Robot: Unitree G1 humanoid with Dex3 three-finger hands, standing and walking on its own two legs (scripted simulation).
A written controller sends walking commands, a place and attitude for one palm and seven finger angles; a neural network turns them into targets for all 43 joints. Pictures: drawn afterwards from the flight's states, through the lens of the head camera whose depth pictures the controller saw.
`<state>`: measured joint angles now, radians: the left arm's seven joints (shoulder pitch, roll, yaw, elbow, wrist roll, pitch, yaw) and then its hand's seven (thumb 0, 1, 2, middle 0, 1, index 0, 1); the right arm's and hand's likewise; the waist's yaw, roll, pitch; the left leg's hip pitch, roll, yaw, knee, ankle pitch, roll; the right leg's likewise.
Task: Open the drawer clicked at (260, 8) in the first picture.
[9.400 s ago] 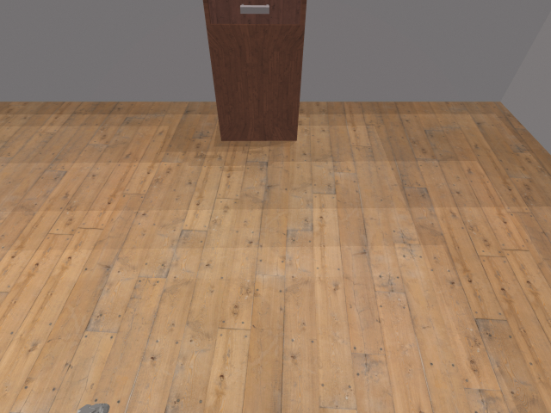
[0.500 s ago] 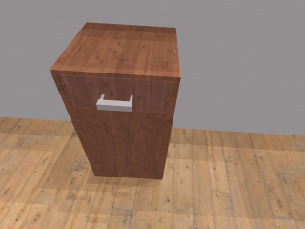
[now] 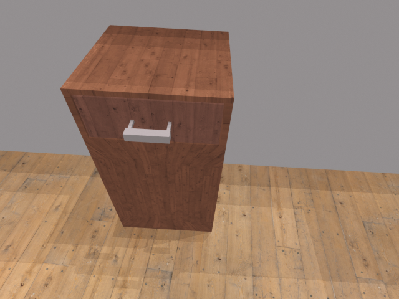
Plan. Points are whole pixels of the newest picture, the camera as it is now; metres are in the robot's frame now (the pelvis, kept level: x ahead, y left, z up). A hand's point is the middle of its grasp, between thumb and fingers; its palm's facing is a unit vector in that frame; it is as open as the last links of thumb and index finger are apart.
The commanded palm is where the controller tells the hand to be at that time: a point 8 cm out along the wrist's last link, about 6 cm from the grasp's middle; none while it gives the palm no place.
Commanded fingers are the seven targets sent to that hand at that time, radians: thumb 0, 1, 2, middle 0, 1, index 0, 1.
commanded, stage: raise the hand with hooked fingers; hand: left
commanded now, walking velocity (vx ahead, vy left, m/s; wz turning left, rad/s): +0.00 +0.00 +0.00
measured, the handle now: (149, 130) +0.56 +0.19 -0.01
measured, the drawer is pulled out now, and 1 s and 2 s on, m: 0.00 0.00 0.00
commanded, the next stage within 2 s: move the hooked fingers above the handle in 1.84 s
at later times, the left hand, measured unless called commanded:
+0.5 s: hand (109, 286) +0.15 +0.19 -0.05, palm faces -0.01 -0.09 -1.00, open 9.4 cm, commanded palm +0.16 +0.19 +0.02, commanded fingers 0.00 0.22 0.61 -0.25 -0.74 -0.25 -0.74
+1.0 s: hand (117, 207) +0.28 +0.19 +0.04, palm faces +0.10 -0.08 -0.99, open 12.3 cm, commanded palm +0.25 +0.19 +0.10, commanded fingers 0.00 -0.36 0.36 -0.29 -1.11 -0.29 -1.11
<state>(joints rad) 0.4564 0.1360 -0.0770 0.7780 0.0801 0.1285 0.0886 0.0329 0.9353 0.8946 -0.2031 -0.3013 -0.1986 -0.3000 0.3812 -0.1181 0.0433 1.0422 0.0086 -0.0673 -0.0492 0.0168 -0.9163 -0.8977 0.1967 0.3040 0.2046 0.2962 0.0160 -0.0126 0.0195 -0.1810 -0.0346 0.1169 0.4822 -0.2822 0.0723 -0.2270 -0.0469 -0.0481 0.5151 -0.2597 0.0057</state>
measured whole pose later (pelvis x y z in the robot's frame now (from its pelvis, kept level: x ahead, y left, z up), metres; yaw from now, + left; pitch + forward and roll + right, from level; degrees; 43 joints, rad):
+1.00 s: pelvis +0.02 -0.04 -0.02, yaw -2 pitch +7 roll +2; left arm 0.23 0.40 -0.01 -0.04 0.97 0.01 0.32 0.00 -0.14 0.45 -0.30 -0.97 -0.29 -0.97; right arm 0.15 -0.29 -0.05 0.63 -0.03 0.10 -0.01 0.01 -0.90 -0.90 0.20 0.30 0.20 0.30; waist 0.07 0.06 -0.07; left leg -0.39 -0.04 0.00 0.64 -0.36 0.00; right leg -0.46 0.05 0.00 0.69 -0.35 -0.07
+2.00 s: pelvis +0.01 +0.00 +0.00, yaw -1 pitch +1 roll +0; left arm -0.13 0.49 -0.07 0.06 0.92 0.04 0.04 0.00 -0.49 0.30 -0.32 -1.20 -0.32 -1.20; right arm 0.15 -0.26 0.01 0.63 0.01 0.14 0.00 0.01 -0.90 -0.90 0.20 0.30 0.20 0.30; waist 0.09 0.09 0.00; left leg -0.22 -0.07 -0.02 0.45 -0.25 0.06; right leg -0.26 0.00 -0.01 0.47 -0.23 -0.01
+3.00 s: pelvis +0.02 -0.01 -0.01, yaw -2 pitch +11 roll +0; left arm -0.62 0.47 -0.07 0.74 1.02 -0.08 0.16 0.00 -0.49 0.30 -0.32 -1.20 -0.32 -1.20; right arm 0.28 -0.25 -0.04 0.65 0.02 0.14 -0.03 0.01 -0.90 -0.90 0.20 0.30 0.20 0.30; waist -0.01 0.06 -0.09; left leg -0.46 -0.05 0.00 0.61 -0.34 0.04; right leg -0.50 0.03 0.00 0.61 -0.31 -0.03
